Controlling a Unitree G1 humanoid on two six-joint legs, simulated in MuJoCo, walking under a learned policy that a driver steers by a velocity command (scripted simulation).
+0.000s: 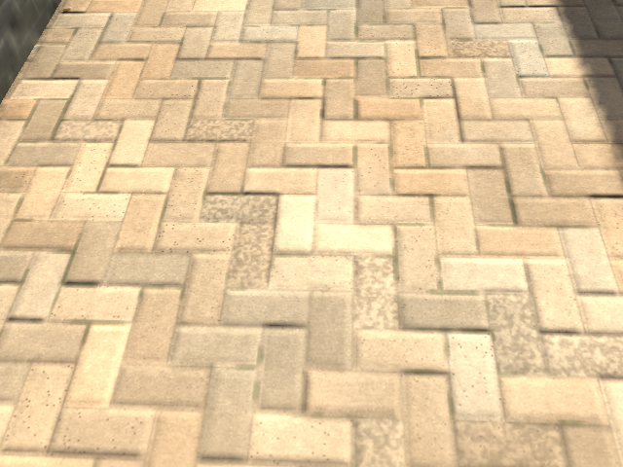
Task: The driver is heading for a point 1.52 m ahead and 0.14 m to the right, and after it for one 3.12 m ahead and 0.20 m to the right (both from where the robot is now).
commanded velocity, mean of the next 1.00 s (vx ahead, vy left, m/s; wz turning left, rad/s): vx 0.00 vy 0.00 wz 0.23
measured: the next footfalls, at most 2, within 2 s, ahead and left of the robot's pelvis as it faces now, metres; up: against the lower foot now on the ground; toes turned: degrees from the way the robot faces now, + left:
left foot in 0.12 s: +0.01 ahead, +0.11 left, +0.00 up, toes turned +6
right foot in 0.60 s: +0.05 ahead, -0.08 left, +0.00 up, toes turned +13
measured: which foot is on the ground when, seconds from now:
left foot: up 0.00-0.10, down 0.12-1.00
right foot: down 0.00-0.12, up 0.14-0.58, down 0.60-1.00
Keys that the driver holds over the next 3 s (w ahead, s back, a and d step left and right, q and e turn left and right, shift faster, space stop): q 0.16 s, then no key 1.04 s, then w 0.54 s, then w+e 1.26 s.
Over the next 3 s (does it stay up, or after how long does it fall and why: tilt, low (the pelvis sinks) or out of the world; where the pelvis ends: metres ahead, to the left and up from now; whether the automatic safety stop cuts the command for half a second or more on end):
stays up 0.81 0.08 0.00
